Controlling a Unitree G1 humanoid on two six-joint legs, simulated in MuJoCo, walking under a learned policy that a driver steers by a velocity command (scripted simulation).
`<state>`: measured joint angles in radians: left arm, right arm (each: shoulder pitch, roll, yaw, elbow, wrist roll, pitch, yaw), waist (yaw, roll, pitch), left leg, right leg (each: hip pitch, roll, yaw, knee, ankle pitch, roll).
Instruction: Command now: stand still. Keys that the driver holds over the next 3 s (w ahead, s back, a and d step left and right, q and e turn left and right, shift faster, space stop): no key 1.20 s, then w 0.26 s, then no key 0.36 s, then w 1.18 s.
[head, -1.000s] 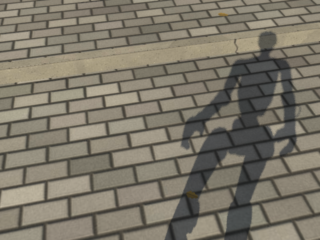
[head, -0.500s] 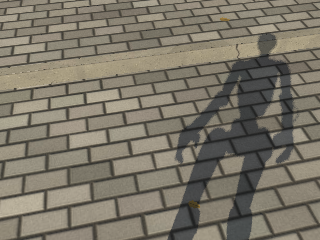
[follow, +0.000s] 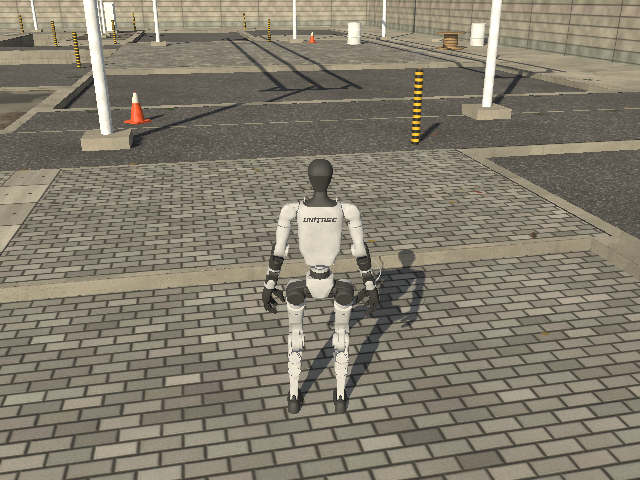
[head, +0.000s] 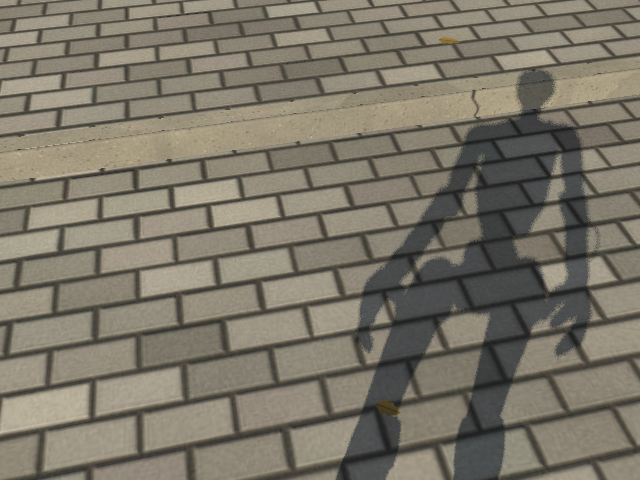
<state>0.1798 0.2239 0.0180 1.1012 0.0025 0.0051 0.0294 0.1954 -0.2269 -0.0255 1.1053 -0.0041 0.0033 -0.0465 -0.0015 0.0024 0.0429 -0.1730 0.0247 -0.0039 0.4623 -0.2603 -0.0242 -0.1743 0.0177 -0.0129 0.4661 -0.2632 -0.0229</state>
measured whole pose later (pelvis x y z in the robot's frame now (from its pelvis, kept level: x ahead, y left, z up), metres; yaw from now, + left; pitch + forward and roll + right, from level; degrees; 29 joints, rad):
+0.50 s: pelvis +0.00 +0.00 +0.00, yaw +0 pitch -1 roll +0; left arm 0.23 0.20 0.01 1.11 0.00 0.00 0.03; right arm 0.25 -0.20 -0.02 1.12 0.00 0.00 -0.05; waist 0.00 0.00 0.04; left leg -0.19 0.03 -0.01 0.47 -0.26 -0.02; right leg -0.19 0.02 -0.02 0.47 -0.26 -0.02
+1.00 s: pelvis +0.00 +0.00 +0.00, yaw +0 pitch -1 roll +0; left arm 0.27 0.18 0.02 1.10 0.00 0.00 0.04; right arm 0.28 -0.18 -0.02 1.12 0.00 0.00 -0.05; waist 0.00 0.00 0.04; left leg -0.20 0.02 -0.01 0.47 -0.26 -0.02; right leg -0.20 0.01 -0.02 0.47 -0.27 -0.02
